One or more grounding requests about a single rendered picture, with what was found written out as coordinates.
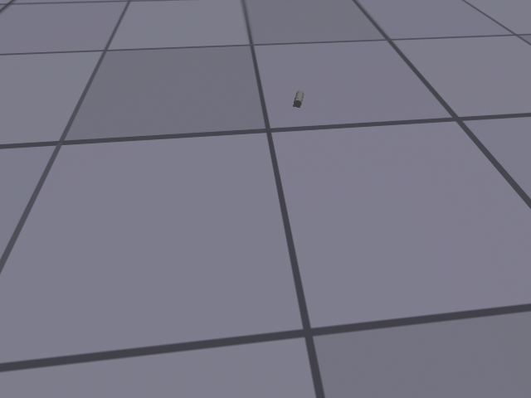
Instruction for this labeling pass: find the can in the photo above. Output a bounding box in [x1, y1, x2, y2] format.
[294, 90, 304, 107]

